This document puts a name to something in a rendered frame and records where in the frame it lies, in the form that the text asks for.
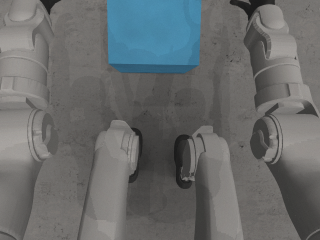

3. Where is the carton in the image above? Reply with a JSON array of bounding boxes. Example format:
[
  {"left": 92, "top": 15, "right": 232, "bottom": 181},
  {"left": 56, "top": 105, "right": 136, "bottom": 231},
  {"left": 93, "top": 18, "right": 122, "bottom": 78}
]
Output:
[{"left": 107, "top": 0, "right": 202, "bottom": 74}]

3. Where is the left robot shin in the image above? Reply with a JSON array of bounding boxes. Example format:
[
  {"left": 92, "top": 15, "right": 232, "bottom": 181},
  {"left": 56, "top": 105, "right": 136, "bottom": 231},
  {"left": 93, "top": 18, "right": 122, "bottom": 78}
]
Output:
[{"left": 93, "top": 120, "right": 135, "bottom": 176}]

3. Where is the right robot hand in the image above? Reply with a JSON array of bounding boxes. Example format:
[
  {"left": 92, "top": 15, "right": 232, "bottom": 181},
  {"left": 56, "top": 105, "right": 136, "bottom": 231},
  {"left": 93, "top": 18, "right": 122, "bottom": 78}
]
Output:
[{"left": 229, "top": 0, "right": 275, "bottom": 21}]

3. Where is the robot left upper arm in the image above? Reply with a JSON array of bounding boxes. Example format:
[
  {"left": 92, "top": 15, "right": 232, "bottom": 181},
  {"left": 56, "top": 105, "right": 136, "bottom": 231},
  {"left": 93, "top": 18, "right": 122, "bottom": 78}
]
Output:
[{"left": 0, "top": 108, "right": 59, "bottom": 240}]

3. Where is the robot right upper arm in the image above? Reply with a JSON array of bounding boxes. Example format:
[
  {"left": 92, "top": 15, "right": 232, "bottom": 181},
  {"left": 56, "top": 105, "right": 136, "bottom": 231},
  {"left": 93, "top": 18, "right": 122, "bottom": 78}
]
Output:
[{"left": 250, "top": 114, "right": 320, "bottom": 240}]

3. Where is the right robot foot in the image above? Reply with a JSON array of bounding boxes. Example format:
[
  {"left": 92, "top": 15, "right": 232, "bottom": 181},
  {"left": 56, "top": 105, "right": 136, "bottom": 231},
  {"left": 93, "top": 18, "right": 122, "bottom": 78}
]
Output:
[{"left": 174, "top": 134, "right": 193, "bottom": 189}]

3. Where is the left robot hand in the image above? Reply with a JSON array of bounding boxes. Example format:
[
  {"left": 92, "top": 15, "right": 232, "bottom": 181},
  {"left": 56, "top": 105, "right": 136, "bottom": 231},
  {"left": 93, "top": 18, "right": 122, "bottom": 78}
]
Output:
[{"left": 40, "top": 0, "right": 61, "bottom": 15}]

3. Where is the robot right forearm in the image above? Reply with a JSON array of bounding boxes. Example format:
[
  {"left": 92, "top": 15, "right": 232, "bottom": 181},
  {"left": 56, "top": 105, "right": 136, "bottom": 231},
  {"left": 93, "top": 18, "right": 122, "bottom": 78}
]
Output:
[{"left": 243, "top": 4, "right": 320, "bottom": 118}]

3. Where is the robot left forearm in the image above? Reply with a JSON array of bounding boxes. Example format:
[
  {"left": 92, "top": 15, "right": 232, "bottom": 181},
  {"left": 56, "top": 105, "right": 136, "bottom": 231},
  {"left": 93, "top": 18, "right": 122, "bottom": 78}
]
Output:
[{"left": 0, "top": 0, "right": 54, "bottom": 111}]

